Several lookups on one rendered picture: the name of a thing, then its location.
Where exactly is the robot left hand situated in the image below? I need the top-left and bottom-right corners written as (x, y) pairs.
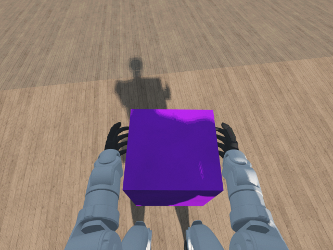
top-left (104, 122), bottom-right (129, 156)

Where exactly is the robot right thigh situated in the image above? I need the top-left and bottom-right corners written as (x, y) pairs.
top-left (186, 224), bottom-right (224, 250)

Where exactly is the robot right forearm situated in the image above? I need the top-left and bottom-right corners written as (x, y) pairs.
top-left (222, 149), bottom-right (285, 242)

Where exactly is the robot right upper arm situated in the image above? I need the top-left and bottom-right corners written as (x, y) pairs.
top-left (229, 229), bottom-right (289, 250)

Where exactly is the carton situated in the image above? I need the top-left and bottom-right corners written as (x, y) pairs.
top-left (123, 109), bottom-right (224, 206)

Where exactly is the robot right hand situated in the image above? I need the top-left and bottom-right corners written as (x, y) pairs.
top-left (215, 122), bottom-right (239, 158)

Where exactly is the robot left upper arm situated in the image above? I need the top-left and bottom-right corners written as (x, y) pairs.
top-left (65, 229), bottom-right (123, 250)

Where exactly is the robot left forearm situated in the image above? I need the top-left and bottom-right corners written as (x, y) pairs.
top-left (66, 149), bottom-right (123, 245)

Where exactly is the left robot shin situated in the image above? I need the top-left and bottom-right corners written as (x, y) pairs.
top-left (135, 221), bottom-right (146, 226)

